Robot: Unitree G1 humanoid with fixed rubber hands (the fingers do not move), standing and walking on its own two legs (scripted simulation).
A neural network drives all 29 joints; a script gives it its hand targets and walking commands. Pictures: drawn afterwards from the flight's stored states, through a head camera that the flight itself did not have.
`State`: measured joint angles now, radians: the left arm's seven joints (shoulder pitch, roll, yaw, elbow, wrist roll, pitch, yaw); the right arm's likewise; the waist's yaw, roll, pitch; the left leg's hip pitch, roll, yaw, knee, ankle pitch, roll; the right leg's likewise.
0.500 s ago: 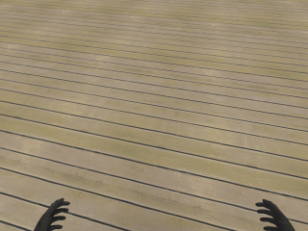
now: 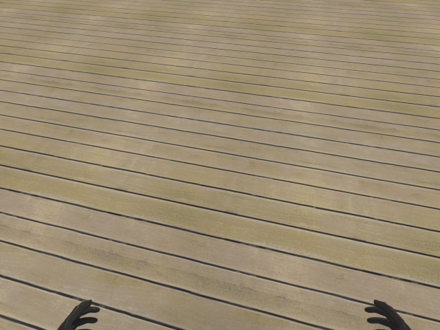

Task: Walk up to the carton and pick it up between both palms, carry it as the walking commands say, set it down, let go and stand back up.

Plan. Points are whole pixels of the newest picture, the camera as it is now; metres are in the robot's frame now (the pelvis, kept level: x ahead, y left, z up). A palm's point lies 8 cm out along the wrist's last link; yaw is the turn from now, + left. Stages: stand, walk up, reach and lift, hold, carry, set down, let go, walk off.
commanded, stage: stand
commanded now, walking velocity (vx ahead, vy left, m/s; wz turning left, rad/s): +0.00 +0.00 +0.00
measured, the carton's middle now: out of the picture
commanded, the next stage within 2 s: walk up in 0.92 s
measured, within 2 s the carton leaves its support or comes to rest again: neither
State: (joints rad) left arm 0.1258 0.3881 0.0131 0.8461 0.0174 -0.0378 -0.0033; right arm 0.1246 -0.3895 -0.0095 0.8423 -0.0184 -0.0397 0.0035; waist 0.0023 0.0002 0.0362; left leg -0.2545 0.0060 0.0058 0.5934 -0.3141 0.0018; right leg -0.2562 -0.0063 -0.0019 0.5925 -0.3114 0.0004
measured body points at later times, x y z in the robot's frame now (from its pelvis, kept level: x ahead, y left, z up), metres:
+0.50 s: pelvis +0.00 +0.00 +0.02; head +0.00 +0.00 +0.47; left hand +0.12 +0.31 -0.09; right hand +0.12 -0.31 -0.09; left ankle +0.00 +0.12 -0.73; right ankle +0.00 -0.12 -0.73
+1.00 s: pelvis +0.00 +0.00 +0.02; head +0.00 +0.00 +0.47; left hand +0.11 +0.32 -0.10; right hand +0.11 -0.32 -0.10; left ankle +0.00 +0.12 -0.73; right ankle +0.00 -0.12 -0.73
